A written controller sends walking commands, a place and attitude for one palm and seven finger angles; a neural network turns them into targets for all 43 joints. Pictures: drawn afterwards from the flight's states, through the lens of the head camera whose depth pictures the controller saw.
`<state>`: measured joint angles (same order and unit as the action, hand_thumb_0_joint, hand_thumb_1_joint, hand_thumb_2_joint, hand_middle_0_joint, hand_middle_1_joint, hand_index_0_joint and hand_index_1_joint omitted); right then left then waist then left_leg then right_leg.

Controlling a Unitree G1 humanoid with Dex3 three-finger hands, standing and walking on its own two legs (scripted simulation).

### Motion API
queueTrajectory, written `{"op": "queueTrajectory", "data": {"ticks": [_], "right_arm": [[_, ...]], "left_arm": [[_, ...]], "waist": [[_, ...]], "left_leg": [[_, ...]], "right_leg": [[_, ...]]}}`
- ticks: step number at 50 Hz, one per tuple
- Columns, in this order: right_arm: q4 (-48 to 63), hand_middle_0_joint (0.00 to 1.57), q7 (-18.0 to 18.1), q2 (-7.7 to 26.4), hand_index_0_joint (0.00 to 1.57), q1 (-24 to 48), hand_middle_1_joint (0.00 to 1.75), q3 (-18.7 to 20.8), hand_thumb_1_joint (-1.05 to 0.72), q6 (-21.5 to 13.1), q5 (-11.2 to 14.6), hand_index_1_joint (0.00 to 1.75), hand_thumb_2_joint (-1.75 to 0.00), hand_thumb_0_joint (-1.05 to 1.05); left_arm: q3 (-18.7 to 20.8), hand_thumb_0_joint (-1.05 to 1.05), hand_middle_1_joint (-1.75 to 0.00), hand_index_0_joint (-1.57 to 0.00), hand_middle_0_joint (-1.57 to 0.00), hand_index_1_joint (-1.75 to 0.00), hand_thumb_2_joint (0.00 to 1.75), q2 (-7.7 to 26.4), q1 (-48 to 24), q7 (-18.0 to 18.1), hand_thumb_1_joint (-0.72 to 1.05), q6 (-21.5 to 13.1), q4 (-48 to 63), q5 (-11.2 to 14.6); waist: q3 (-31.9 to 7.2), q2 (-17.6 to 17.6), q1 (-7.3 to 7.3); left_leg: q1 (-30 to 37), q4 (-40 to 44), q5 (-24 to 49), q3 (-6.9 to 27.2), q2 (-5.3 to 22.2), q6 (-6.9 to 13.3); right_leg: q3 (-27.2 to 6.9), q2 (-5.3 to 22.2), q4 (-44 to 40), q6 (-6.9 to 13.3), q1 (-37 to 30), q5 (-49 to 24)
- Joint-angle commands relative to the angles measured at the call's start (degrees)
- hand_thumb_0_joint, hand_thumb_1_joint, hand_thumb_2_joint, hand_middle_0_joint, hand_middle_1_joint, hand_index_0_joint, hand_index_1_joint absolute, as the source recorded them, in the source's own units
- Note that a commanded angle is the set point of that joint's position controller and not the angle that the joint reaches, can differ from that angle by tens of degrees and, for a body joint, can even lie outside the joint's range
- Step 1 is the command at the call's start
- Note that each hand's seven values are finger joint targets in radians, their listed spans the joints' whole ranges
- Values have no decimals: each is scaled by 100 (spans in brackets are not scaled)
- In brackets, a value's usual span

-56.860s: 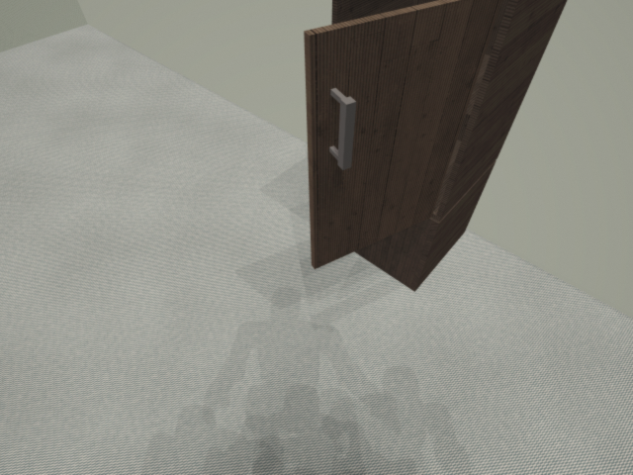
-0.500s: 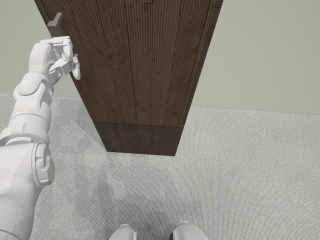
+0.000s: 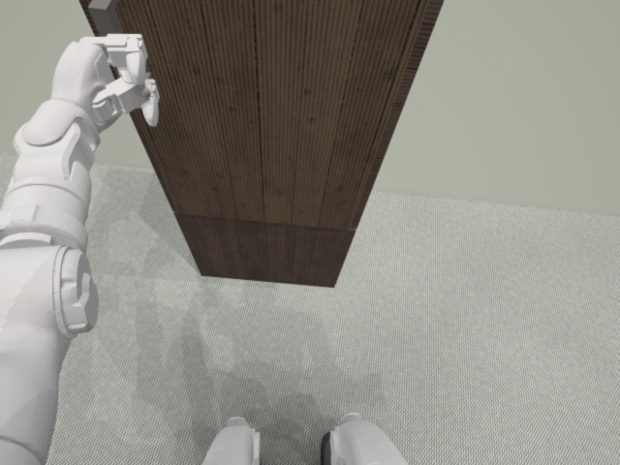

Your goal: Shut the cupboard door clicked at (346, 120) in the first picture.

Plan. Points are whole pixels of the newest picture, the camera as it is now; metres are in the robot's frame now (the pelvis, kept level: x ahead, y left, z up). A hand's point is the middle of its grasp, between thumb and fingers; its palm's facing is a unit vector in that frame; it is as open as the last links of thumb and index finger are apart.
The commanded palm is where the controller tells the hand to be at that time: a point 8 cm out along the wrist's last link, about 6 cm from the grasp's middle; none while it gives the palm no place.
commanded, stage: pull the fist back off the door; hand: left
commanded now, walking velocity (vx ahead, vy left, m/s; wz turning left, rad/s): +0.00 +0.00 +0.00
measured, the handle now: (127, 50) +0.60 +0.19 +0.14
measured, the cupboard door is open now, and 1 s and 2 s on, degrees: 0 0 0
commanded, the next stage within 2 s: draw the hand back to the body in 0.92 s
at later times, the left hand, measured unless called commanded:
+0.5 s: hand (190, 76) +0.55 +0.11 +0.14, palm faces +0.08 -1.00 +0.01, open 3.1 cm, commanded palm +0.50 +0.17 +0.14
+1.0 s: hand (172, 136) +0.46 +0.12 +0.14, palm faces +0.10 -0.99 +0.01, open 3.1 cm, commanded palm +0.43 +0.18 +0.14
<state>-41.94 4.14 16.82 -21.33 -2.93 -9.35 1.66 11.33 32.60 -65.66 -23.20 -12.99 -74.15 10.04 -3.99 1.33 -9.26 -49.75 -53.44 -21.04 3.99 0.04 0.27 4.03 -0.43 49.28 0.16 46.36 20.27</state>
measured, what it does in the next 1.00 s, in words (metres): stands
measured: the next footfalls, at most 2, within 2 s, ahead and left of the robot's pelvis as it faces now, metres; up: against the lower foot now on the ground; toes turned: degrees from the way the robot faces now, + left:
none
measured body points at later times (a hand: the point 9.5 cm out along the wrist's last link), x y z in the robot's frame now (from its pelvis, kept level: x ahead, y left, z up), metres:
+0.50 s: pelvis +0.01 -0.01 +0.01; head +0.11 -0.01 +0.45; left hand +0.54 +0.17 +0.14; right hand -0.01 -0.26 -0.11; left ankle +0.04 +0.11 -0.69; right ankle +0.03 -0.12 -0.69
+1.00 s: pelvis +0.05 -0.01 +0.03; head +0.07 -0.03 +0.48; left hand +0.45 +0.18 +0.14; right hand +0.19 -0.27 -0.07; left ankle +0.04 +0.11 -0.69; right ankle +0.03 -0.12 -0.69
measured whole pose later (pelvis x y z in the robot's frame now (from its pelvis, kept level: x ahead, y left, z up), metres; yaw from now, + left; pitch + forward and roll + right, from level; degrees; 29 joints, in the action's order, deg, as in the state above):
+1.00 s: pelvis +0.05 -0.01 +0.03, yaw -1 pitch +7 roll +0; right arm -35.2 1.9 14.3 -12.9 0.2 -2.5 1.6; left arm 11.2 9.6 -28.2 1.0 -10.7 -36.5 7.6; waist -5.2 2.5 -1.4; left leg -27.3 -41.6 -21.6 1.1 0.5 -0.3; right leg 1.1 -0.7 40.8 0.8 26.5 21.6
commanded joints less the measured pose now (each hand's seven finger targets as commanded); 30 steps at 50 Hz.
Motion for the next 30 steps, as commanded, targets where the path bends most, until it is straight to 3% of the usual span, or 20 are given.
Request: {"op": "queueTrajectory", "data": {"ticks": [1,2,3,4,5,7,8,9,11,12,14,16,17,18,21,22,26,28,30], "right_arm": [[267,20,92,1076,20,-922,30,371,-90,-156,25,30,-90,0],[282,20,103,1070,20,-931,30,365,-90,-182,13,30,-90,0],[401,20,103,889,20,-930,30,371,-90,-170,-67,30,-90,0],[439,20,16,850,20,-913,30,378,-90,-180,-110,30,-90,0],[425,20,-57,816,20,-957,30,412,-90,-184,-194,30,-90,0],[377,20,-186,863,20,-1085,30,433,-90,-113,-315,30,-90,0],[359,20,-259,860,20,-1117,30,434,-90,-59,-344,30,-90,0],[356,20,-312,852,20,-1119,30,445,-90,-15,-358,30,-90,0],[359,20,-366,861,20,-1116,30,462,-90,54,-356,30,-90,0],[386,20,-347,887,20,-1131,30,469,-90,89,-348,30,-90,0],[451,20,-321,848,20,-1028,30,454,-90,126,-276,30,-90,0],[495,20,-287,873,20,-1033,30,439,-90,155,-264,30,-90,0],[544,20,-283,867,20,-1070,30,422,-90,171,-278,30,-90,0],[609,20,-310,835,20,-1055,30,427,-90,195,-273,30,-90,0],[807,20,-397,775,20,-1073,30,467,-90,332,-309,30,-90,0],[872,20,-398,775,20,-1111,30,483,-90,395,-311,30,-90,0],[1083,20,-412,717,20,-1017,30,599,-90,595,-222,30,-90,0],[1149,20,-386,697,20,-950,30,657,-90,640,-190,30,-90,0],[1180,20,-392,620,20,-847,30,694,-90,634,-163,30,-90,0]], "left_arm": [[-67,0,-150,-130,-130,-150,90,272,-3679,-31,90,-260,1310,70],[-36,0,-150,-130,-130,-150,90,269,-3724,-19,90,-292,1455,105],[1129,0,-150,-130,-130,-150,90,378,-4008,1111,90,-205,1587,541],[809,0,-150,-130,-130,-150,90,-37,-3774,1722,90,-164,1596,350],[775,0,-150,-130,-130,-150,90,-312,-3705,2236,90,-180,1585,199],[673,0,-150,-130,-130,-150,90,-172,-3451,2858,90,-310,1454,-360],[448,0,-150,-130,-130,-150,90,-147,-3540,2945,90,-386,1481,-671],[232,0,-150,-130,-130,-150,90,-173,-3664,2935,90,-473,1522,-901],[59,0,-150,-130,-130,-150,90,-89,-3740,2781,90,-587,1468,-1091],[227,0,-150,-130,-130,-150,90,122,-3708,2684,90,-625,1456,-1044],[198,0,-150,-130,-130,-150,90,10,-3609,2423,90,-618,1311,-833],[739,0,-150,-130,-130,-150,90,474,-3340,2284,90,-594,1138,-619],[973,0,-150,-130,-130,-150,90,666,-3096,2262,90,-625,1091,-563],[1086,0,-150,-130,-130,-150,90,761,-2865,2268,90,-683,1223,-605],[1205,0,-150,-130,-130,-150,90,697,-1828,2358,90,-773,1314,-752],[1439,0,-150,-130,-130,-150,90,893,-1488,2385,90,-815,1387,-765],[1346,0,-150,-130,-130,-150,90,481,-784,2316,90,-779,2206,-609],[1447,0,-150,-130,-130,-150,90,470,-518,2316,90,-868,3046,-486],[1108,0,-150,-130,-130,-150,90,-92,-44,2301,90,-869,3736,-364]], "waist": [[-2120,699,-811],[-2193,806,-799],[-2374,844,-350],[-2488,899,-449],[-2294,571,-530],[-2110,251,-630],[-2157,436,-679],[-2166,674,-703],[-2213,803,-695],[-2335,713,-656],[-2370,672,-610],[-2440,454,-425],[-2515,513,-298],[-2676,606,-207],[-2603,346,30],[-2736,169,186],[-2748,-115,315],[-3087,68,429],[-3054,118,443]], "left_leg": [[2302,808,23,194,151,128],[2351,782,90,173,128,147],[2068,878,-153,383,93,46],[2206,960,-329,413,109,2],[2102,968,-459,436,113,18],[1851,949,-533,364,73,78],[1863,952,-544,282,65,88],[1933,953,-581,260,52,82],[2036,963,-564,231,30,84],[2025,920,-393,198,6,111],[2004,955,-357,116,0,108],[1768,963,-208,48,-3,112],[1717,952,7,23,-22,121],[1780,932,230,-25,1,117],[1684,950,671,-189,19,134],[1613,950,843,-217,1,145],[1729,1078,1253,-457,-2,163],[2138,1098,1711,-479,-17,166],[2582,1128,2166,-498,-9,163]], "right_leg": [[-202,-158,-801,81,187,-39],[-199,-157,-790,97,172,-71],[-193,-159,-810,45,-12,-112],[-145,-160,-744,1,19,-31],[-101,-168,-760,-35,85,-10],[-99,-159,-763,-45,67,104],[-145,-131,-774,-38,103,149],[-173,-114,-776,-2,153,184],[-214,-107,-817,50,90,188],[-241,-122,-834,67,-99,115],[-297,-130,-932,67,-322,94],[-326,-143,-946,67,-745,-1],[-335,-158,-927,77,-932,-142],[-329,-156,-882,68,-1014,-301],[-313,-187,-850,49,-1384,-737],[-324,-192,-813,59,-1695,-964],[-367,-216,-917,21,-2321,-1738],[-374,-242,-900,37,-2596,-2225],[-313,-269,-940,37,-2642,-2632]]}}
